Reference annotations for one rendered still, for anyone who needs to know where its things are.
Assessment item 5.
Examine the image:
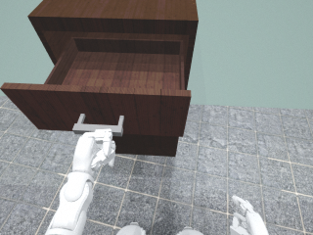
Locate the robot right hand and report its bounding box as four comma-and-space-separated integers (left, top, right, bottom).
230, 195, 269, 235

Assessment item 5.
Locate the drawer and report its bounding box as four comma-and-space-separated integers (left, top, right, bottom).
0, 37, 192, 137

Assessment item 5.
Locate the robot left thigh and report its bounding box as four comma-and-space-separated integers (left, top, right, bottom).
116, 225, 146, 235

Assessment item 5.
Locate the cabinet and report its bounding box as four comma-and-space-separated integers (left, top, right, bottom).
27, 0, 199, 157

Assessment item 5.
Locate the handle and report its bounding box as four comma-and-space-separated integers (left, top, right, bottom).
72, 114, 124, 137

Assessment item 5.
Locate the left robot forearm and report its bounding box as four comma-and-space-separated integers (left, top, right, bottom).
45, 171, 94, 235

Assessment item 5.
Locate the robot left hand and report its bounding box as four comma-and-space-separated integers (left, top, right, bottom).
72, 128, 116, 176

